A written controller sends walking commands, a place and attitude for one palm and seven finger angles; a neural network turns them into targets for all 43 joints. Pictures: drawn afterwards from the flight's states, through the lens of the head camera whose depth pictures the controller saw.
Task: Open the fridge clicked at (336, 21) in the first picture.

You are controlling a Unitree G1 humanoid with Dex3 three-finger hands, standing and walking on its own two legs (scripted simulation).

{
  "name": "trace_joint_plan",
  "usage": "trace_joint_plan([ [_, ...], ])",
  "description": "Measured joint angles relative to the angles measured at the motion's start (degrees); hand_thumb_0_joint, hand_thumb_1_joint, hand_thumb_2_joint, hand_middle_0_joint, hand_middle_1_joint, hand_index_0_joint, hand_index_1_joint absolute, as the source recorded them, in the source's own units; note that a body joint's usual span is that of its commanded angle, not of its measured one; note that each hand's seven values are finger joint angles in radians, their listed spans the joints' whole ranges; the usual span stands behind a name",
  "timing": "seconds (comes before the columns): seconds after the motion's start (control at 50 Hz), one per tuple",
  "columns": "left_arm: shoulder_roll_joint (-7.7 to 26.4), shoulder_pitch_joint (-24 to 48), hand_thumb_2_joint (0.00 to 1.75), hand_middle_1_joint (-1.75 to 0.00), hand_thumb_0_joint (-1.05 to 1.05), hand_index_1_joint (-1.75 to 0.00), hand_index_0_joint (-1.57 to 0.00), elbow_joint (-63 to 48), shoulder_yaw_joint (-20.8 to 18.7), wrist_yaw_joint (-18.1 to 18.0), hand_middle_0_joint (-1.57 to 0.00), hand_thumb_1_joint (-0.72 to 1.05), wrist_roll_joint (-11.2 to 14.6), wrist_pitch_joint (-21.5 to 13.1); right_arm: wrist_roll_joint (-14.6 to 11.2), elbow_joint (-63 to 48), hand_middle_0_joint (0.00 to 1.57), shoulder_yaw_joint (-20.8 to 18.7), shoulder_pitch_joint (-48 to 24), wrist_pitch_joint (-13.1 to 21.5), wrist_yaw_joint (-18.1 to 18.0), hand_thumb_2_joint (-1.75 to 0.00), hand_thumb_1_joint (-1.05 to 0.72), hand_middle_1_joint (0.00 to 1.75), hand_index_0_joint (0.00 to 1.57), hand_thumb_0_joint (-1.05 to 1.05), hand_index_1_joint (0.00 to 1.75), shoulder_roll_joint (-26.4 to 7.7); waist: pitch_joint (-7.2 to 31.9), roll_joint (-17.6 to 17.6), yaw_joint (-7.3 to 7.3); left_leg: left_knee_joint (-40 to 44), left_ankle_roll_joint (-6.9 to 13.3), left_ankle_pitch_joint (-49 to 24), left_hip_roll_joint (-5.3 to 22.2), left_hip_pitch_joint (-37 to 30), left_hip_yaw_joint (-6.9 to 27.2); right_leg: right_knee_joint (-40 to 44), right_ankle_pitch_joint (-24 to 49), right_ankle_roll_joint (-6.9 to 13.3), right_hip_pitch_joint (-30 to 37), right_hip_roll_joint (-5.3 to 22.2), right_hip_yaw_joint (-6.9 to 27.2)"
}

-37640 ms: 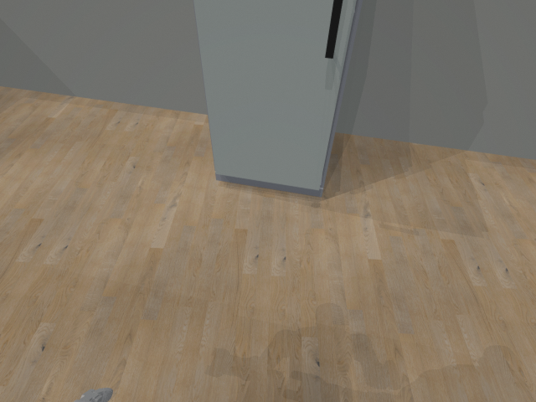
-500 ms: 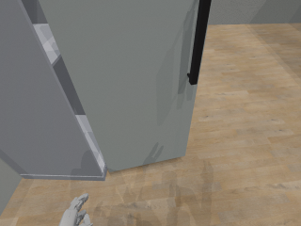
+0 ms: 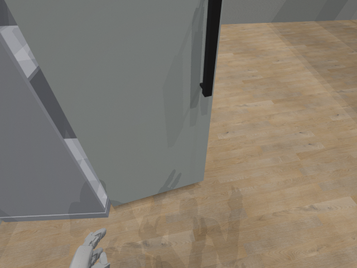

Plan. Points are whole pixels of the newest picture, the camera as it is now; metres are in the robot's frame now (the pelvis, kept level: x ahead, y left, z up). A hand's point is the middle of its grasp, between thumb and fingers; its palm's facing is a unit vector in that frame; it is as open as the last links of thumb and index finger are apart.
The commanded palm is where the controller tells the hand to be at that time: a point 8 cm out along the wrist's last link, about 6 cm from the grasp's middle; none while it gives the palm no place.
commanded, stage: stop stepping back and stand still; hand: right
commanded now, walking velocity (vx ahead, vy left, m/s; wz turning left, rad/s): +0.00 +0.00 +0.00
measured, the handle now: (207, 46) +0.70 -0.06 +0.18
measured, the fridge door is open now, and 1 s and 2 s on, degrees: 75 75 75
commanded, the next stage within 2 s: let the arm hang, fingers relaxed in 0.38 s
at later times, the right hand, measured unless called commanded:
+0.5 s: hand (349, 186) +0.23 -0.27 +0.16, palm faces +0.37 +0.80 -0.47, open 7.4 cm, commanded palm none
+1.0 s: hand out of the picture -0.02 -0.20 -0.17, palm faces +0.01 +0.98 -0.21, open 7.2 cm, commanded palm none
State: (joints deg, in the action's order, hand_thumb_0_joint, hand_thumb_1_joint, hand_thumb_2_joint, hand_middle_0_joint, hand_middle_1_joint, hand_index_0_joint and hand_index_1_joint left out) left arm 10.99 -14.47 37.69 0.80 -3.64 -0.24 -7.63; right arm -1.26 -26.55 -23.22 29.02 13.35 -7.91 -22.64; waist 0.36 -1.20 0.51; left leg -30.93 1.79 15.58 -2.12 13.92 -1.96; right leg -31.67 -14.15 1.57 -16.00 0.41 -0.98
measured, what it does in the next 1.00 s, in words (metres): stands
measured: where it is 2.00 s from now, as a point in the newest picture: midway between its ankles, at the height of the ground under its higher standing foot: outside the picture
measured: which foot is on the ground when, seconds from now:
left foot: down 0.00-1.00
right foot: down 0.00-1.00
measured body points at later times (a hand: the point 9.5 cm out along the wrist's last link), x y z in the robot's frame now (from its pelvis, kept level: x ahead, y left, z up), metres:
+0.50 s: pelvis +0.02 -0.01 +0.01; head +0.03 -0.01 +0.46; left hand +0.20 +0.23 -0.07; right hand +0.21 -0.31 +0.18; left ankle +0.01 +0.10 -0.73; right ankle +0.03 -0.10 -0.73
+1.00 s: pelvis +0.01 -0.01 +0.01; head +0.04 -0.02 +0.46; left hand +0.00 +0.25 -0.14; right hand -0.02 -0.26 -0.15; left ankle +0.01 +0.10 -0.73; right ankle +0.03 -0.10 -0.73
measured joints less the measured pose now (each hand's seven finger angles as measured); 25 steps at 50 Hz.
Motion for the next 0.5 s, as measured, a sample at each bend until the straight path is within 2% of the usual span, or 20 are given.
trace_joint_plan([
  [0.04,0.22,0.75,0.90,-0.30,0.02,-0.30,-0.21,0.39,-0.29,-0.63,-0.21,0.90,0.40,0.28,-0.03,1.69,0.21,0.03,-0.85,-0.37,-0.11,-0.90,-0.89,0.30,0.21,0.02,0.30,0.25,-0.56,-0.55,0.41,0.08,-0.60,0.35,0.71,-0.70,0.68,0.51,0.46,0.12,0.95,-0.67,-0.71],
  [0.1,0.29,1.33,0.90,-0.30,0.02,-0.30,-0.21,-0.25,-0.20,-1.24,-0.21,0.90,0.51,0.24,0.28,3.81,0.21,-0.01,-1.36,-1.13,-0.10,-0.90,-0.89,0.30,0.21,0.02,0.30,0.38,-0.40,-0.75,0.16,2.08,-0.98,-0.23,1.21,-1.58,1.03,2.61,0.19,0.36,1.95,-1.22,-1.00],
  [0.22,-0.05,3.00,0.90,-0.30,0.02,-0.30,-0.20,-1.99,0.08,-0.80,-0.20,0.90,0.50,-0.35,0.08,1.65,0.20,0.53,0.07,-1.44,0.02,-0.90,-0.89,0.30,0.21,0.02,0.30,-0.03,-1.20,-0.64,-0.42,4.46,-0.92,-0.93,1.02,-2.12,0.97,4.01,0.41,0.23,2.04,-1.07,-0.88],
  [0.32,-0.23,4.14,0.90,-0.30,0.02,-0.30,-0.21,-2.95,0.01,-0.67,-0.20,0.90,0.72,0.56,-0.47,-0.35,0.21,0.78,1.67,-0.88,0.34,-0.90,-0.89,0.30,0.21,0.02,0.30,-1.07,-1.22,-0.21,-0.70,4.55,-0.89,-0.65,0.84,-2.14,1.12,3.64,-0.19,0.10,1.91,-0.88,-1.01],
  [0.48,0.26,3.76,0.90,-0.30,0.02,-0.30,-0.20,-3.23,-0.07,-1.19,-0.20,0.90,1.01,1.95,-1.08,1.06,0.21,0.18,1.43,-1.49,0.19,-0.90,-0.89,0.30,0.22,0.02,0.30,-1.08,-0.42,0.69,-0.49,4.92,-1.00,-0.75,1.00,-2.11,1.19,4.28,0.05,0.23,2.00,-1.05,-1.08],
  [0.5,0.98,3.72,0.90,-0.30,0.01,-0.30,-0.20,-2.18,-0.41,-0.16,-0.20,0.90,1.26,0.92,-0.41,3.96,0.21,1.52,-0.14,-0.87,0.92,-0.90,-0.89,0.30,0.21,0.02,0.30,-1.30,-0.03,1.30,-0.43,4.16,-1.04,-0.72,1.12,-1.32,0.63,3.47,0.03,0.27,1.01,-1.14,-0.68],
])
